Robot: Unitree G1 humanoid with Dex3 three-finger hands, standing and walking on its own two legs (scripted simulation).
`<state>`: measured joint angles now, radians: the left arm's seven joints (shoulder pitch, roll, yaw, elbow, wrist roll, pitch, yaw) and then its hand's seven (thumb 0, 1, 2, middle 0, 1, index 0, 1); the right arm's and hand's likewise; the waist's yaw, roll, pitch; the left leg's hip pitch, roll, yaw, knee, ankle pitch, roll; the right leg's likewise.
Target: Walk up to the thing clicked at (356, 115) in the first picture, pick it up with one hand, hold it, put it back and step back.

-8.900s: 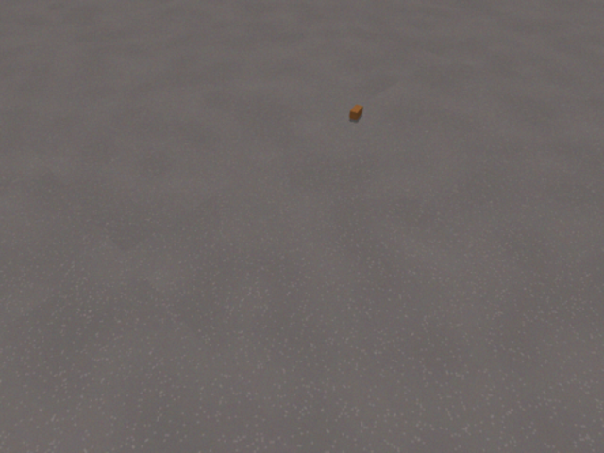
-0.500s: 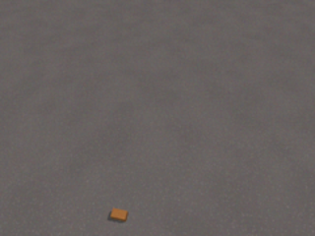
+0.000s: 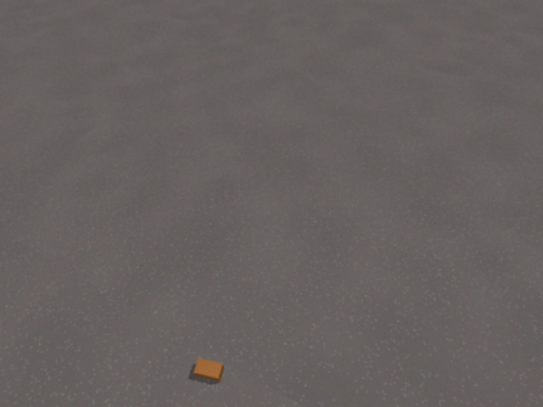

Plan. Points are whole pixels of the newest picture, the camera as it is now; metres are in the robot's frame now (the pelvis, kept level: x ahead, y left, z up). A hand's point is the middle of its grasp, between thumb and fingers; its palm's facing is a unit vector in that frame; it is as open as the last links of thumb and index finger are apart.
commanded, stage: stand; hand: left
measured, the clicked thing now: (209, 370) +0.39 +0.24 -0.76
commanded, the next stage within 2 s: walk up in 2.00 s
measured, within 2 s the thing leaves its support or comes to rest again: neither
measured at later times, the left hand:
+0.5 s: hand out of the picture +0.07 +0.25 -0.16, palm faces -0.03 -0.94 -0.34, open 7.3 cm
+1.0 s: hand out of the picture +0.08 +0.25 -0.16, palm faces -0.03 -0.94 -0.35, open 7.3 cm
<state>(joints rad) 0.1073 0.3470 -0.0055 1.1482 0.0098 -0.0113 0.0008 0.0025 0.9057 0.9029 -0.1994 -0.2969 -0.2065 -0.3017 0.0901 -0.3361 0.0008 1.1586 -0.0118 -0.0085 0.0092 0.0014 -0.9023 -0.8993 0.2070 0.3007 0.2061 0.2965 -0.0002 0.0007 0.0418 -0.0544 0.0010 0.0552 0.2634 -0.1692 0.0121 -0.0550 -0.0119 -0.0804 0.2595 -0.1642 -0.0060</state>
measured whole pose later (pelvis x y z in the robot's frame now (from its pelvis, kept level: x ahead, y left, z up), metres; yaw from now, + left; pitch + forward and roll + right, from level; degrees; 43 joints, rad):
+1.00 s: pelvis +0.00 -0.01 +0.00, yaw +0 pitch -2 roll +0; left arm 0.11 0.35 -0.01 1.14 0.01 -0.01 0.00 0.00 0.91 0.90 -0.20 -0.30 -0.21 -0.30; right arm 0.11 -0.34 0.01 1.14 -0.01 -0.01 0.00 0.00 -0.90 -0.90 0.21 0.30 0.21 0.30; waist 0.00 0.00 0.04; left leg -0.06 0.01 0.05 0.27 -0.18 0.00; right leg -0.06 0.00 -0.08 0.27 -0.18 -0.02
